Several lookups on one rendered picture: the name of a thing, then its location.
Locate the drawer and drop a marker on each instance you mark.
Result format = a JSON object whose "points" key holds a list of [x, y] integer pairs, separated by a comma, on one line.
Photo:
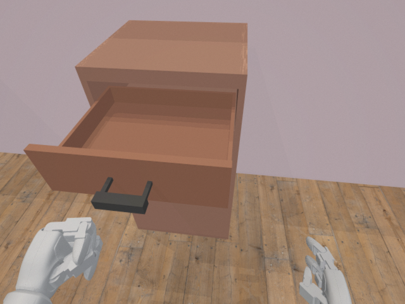
{"points": [[181, 140]]}

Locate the robot left forearm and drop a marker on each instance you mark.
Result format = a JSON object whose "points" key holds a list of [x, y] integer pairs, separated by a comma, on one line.
{"points": [[26, 297]]}

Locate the cabinet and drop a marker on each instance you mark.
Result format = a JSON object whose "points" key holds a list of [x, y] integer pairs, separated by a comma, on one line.
{"points": [[199, 56]]}

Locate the robot right hand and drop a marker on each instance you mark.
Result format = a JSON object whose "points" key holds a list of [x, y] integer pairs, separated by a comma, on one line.
{"points": [[327, 276]]}

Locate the robot left hand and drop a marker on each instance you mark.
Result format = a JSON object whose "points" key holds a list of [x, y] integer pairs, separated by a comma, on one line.
{"points": [[73, 241]]}

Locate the handle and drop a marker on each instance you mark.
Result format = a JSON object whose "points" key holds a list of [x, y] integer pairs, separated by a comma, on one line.
{"points": [[121, 202]]}

